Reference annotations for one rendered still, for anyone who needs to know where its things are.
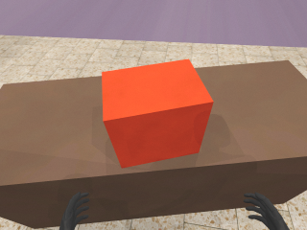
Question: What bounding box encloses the right robot hand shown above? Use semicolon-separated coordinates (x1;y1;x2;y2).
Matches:
243;192;290;230

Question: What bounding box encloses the left robot hand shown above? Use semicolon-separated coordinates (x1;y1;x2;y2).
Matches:
59;192;90;230

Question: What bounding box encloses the carton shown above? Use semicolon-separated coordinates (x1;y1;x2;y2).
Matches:
102;58;214;169

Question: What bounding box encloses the pedestal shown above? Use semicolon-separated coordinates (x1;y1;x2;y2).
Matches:
0;60;307;229

